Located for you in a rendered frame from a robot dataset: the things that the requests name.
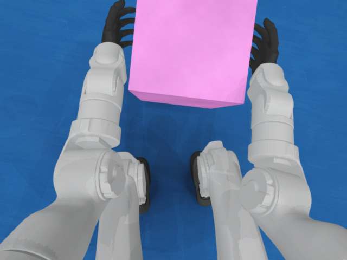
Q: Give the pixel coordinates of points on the right robot upper arm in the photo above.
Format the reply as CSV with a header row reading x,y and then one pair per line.
x,y
279,202

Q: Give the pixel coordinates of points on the left robot upper arm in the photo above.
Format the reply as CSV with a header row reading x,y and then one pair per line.
x,y
85,181

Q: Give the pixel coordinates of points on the right robot forearm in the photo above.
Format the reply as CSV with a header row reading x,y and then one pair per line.
x,y
272,124

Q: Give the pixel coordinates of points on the right robot foot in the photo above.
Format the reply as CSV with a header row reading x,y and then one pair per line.
x,y
203,201

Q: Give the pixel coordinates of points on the right robot shin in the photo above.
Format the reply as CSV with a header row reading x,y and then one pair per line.
x,y
217,144

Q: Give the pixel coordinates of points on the carton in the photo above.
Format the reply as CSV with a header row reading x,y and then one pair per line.
x,y
192,52

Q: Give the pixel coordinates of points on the robot left hand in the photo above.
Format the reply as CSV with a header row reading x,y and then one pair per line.
x,y
112,32

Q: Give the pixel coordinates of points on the left robot forearm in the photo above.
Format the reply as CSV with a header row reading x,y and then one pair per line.
x,y
97,123

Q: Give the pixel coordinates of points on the robot right hand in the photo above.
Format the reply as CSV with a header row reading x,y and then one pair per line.
x,y
267,46

